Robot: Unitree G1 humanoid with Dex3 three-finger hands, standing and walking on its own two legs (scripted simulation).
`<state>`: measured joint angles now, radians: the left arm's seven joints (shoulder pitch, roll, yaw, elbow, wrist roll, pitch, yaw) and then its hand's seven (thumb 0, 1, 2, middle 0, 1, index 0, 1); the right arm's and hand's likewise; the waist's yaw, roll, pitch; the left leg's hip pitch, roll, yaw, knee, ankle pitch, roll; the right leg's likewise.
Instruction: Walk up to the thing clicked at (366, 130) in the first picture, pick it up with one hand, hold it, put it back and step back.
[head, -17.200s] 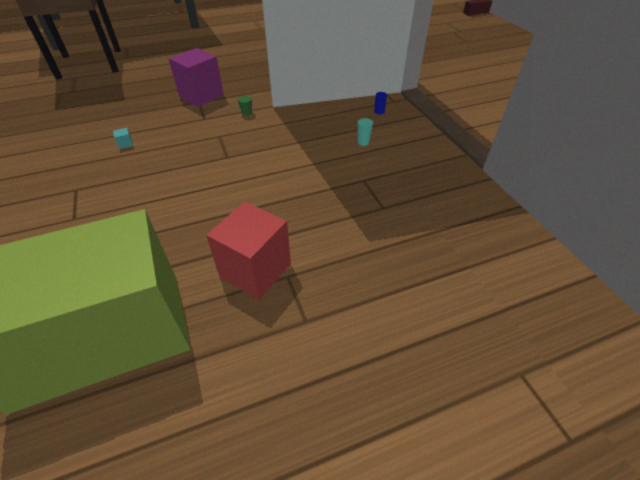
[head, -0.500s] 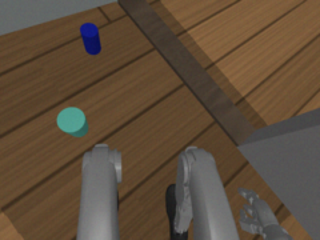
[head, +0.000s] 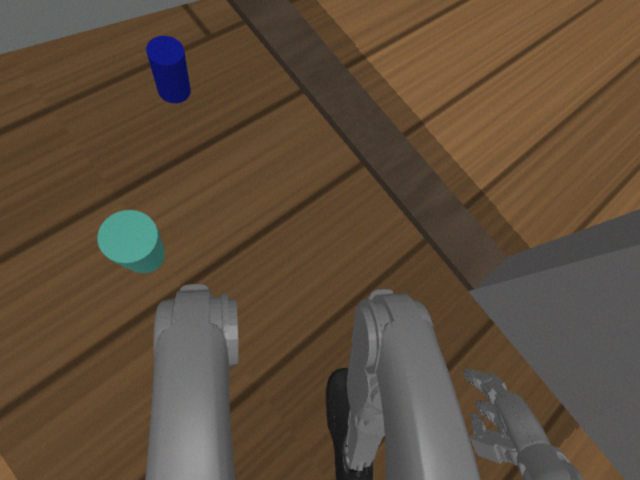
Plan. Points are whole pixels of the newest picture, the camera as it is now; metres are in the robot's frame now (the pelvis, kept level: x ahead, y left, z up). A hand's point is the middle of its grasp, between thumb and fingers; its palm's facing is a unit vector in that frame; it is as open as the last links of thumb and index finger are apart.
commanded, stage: approach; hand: left
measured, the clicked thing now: (137, 247) +0.42 +0.29 -0.30
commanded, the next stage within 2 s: close in in 0.36 s
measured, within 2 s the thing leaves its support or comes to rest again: leaves its support in 1.72 s
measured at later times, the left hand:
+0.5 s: hand (86, 253) +0.39 +0.34 -0.24, palm faces +0.08 -1.00 +0.00, open 17.1 cm
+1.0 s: hand (116, 260) +0.39 +0.31 -0.27, palm faces +0.18 -0.98 -0.02, open 17.2 cm
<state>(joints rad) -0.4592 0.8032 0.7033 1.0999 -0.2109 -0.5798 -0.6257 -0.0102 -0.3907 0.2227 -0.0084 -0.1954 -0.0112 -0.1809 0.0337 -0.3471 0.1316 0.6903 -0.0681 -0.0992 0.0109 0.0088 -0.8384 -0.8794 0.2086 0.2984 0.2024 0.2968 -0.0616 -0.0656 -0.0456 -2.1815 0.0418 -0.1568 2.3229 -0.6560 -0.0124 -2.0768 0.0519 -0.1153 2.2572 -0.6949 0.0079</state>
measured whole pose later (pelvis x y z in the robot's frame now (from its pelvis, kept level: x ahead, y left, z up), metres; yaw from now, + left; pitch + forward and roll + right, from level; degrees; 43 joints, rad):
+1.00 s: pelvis -0.02 +0.03 -0.09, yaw -10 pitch +7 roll -19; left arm -0.46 0.88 0.57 1.44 -0.21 -1.08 -0.26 -0.02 -0.49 0.10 -0.04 -0.13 -0.05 -0.11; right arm -0.17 -0.40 0.54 0.55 -0.34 -0.03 0.10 0.00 -0.89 -0.89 0.21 0.30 0.21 0.30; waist -0.17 -0.28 0.31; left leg -2.20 0.04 -0.40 2.70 -0.68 0.03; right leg -2.01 0.14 -0.29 2.44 -0.64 0.06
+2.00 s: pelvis -0.01 +0.03 -0.08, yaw -11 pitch +8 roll -18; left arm -0.53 0.87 0.61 1.36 -0.16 -1.08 -0.10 0.05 -0.26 0.83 -0.73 -0.90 -0.52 -0.91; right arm -0.18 -0.38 0.54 0.54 -0.35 0.03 0.11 0.00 -0.88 -0.89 0.21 0.30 0.20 0.30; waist -0.18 -0.30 0.34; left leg -2.20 0.05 -0.41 2.70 -0.72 0.01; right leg -2.03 0.14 -0.30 2.44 -0.65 0.06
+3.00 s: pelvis +0.01 +0.00 -0.02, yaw -1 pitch +29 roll -9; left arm -0.45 0.50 0.51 0.78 -0.24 -0.62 -0.25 0.04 -0.39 1.01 -0.75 -0.97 -0.54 -0.97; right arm 0.00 -0.30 0.12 0.64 -0.09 0.05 0.06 0.01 -0.87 -0.89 0.21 0.30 0.20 0.30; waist -0.06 -0.05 -0.03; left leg -2.23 0.05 -0.18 2.41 -0.69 -0.02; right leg -2.12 0.05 -0.14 2.33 -0.72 0.00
